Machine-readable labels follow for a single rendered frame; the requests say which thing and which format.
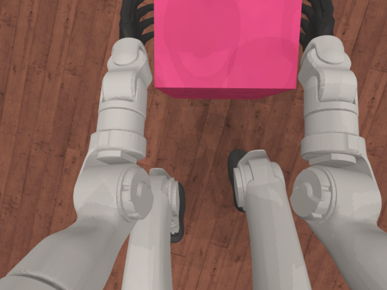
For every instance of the robot left hand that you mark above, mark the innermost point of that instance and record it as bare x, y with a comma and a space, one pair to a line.
129, 22

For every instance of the right robot foot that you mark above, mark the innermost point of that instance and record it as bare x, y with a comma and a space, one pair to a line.
233, 160

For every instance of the right robot upper arm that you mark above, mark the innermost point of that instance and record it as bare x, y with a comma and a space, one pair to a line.
342, 208

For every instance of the right robot shin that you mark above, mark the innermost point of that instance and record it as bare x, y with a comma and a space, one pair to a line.
258, 154

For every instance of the left robot upper arm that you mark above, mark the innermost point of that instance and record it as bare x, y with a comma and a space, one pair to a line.
109, 200

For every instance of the robot right forearm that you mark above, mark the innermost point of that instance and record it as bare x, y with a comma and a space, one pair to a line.
331, 108

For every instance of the robot left forearm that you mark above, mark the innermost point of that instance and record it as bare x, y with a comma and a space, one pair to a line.
119, 137

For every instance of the robot right hand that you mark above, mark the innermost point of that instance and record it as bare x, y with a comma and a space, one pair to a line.
321, 21

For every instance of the carton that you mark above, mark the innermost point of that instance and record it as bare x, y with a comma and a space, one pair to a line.
226, 49

